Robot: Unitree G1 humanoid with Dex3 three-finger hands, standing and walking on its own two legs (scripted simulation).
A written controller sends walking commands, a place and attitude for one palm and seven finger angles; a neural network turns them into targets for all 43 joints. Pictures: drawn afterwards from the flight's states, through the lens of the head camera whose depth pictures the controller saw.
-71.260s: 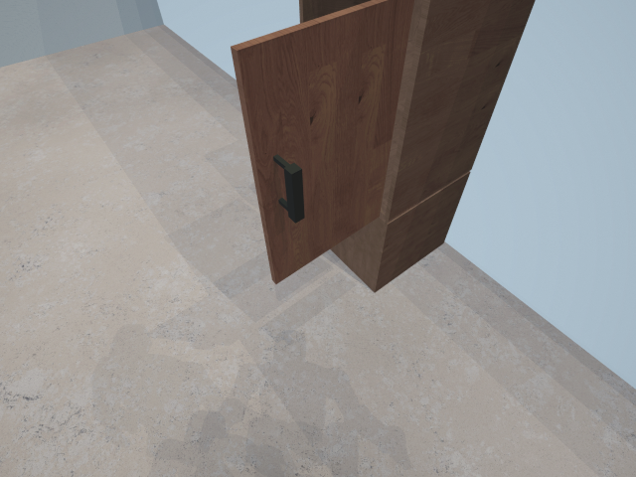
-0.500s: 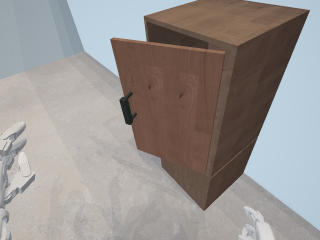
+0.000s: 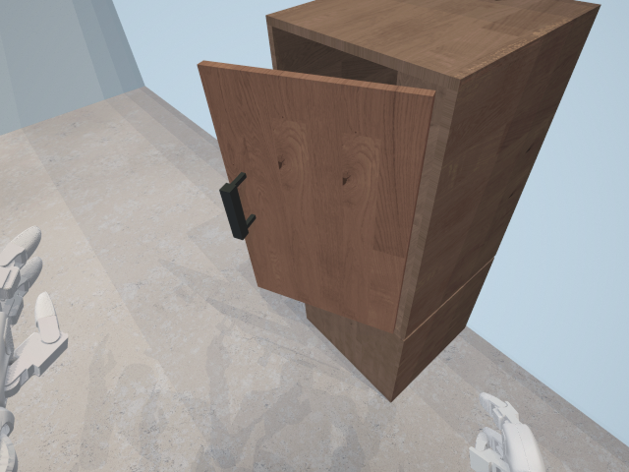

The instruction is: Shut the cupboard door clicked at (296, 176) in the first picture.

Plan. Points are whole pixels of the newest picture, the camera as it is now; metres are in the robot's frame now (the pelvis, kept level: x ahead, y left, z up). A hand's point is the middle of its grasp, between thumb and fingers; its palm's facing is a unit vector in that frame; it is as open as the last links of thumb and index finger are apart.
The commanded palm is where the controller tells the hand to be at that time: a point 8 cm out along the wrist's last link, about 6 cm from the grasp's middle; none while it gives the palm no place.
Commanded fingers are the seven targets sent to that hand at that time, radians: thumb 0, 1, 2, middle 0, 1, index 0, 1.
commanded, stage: step back with the hand held close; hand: left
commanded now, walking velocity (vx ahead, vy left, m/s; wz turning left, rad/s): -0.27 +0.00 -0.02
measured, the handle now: (240, 205) +0.60 +0.22 -0.02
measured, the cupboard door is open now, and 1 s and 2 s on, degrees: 25 25 25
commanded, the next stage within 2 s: stop stepping back and stand still in 0.98 s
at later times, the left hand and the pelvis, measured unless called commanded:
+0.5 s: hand out of the picture +0.12 +0.31 +0.16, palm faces +0.42 -0.76 -0.49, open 7.4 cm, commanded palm +0.06 +0.34 +0.18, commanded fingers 0.00 0.90 0.90 -0.20 -0.30 -0.20 -0.30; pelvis -0.08 +0.04 -0.01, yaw +1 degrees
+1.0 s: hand out of the picture +0.00 +0.32 +0.17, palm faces +0.50 -0.76 -0.42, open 7.4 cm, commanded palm -0.04 +0.36 +0.18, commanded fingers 0.00 0.90 0.90 -0.20 -0.30 -0.20 -0.30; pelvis -0.17 +0.05 -0.02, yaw +2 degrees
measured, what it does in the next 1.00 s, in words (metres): walks backwards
